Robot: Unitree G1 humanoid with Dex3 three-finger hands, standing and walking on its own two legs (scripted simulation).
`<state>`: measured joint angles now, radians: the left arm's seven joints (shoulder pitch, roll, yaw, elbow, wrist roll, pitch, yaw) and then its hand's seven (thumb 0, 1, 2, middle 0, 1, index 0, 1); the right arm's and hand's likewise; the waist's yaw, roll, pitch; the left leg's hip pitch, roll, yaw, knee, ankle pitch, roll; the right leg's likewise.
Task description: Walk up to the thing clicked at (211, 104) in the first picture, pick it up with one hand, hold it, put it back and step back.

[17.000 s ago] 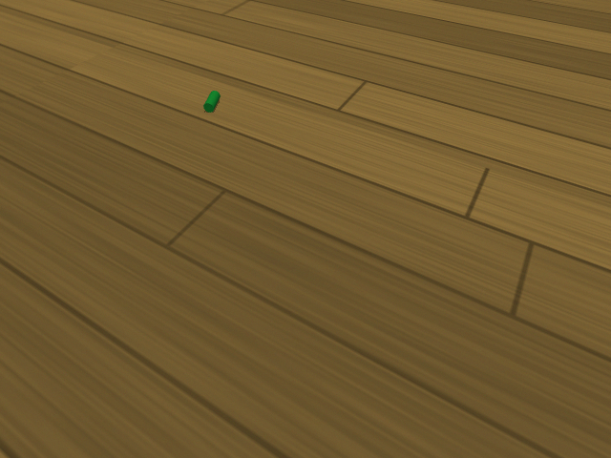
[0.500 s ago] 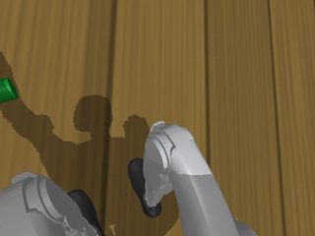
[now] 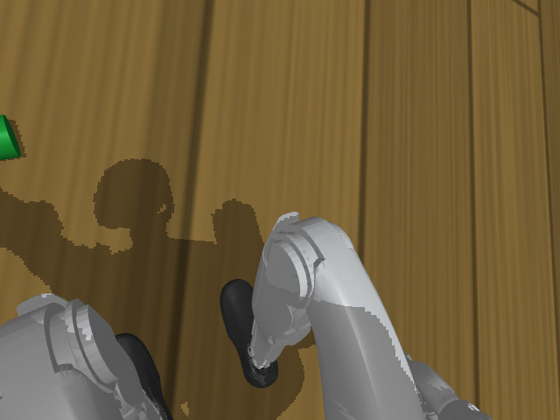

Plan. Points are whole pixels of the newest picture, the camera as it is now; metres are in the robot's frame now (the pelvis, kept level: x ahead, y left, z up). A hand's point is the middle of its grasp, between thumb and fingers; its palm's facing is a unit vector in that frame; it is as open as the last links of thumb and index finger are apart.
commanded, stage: rest palm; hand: left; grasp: from above
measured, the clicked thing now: out of the picture +0.52 +0.30 -0.29
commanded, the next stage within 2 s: close in 1.20 s
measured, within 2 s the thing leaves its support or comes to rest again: neither
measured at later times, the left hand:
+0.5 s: hand out of the picture +0.50 +0.30 -0.25, palm faces -0.48 -0.11 -0.87, open 14.2 cm
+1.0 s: hand out of the picture +0.50 +0.30 -0.25, palm faces -0.47 -0.12 -0.87, open 14.0 cm
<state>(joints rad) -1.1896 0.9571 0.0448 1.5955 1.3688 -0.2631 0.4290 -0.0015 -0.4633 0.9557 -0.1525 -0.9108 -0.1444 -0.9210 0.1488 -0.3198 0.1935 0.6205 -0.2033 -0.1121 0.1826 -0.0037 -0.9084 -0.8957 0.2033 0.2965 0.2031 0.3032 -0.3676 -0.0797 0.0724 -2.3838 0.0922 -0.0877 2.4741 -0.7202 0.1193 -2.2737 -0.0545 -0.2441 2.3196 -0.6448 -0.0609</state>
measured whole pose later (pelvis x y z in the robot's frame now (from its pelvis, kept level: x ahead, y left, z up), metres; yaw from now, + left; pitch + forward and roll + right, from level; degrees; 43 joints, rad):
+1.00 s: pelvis +0.00 +0.00 +0.00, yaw -3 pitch +32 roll -15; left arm -1.20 1.08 0.07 1.68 1.32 -0.22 0.48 0.00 -0.50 1.00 -0.10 -0.99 -0.09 -1.00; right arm 0.15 -0.33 0.35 0.58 -0.23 -0.18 0.21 0.00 -0.91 -0.90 0.20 0.30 0.20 0.30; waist -0.43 -0.13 0.17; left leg -2.39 0.10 -0.15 2.50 -0.73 0.11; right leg -2.26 -0.03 -0.29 2.31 -0.62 -0.06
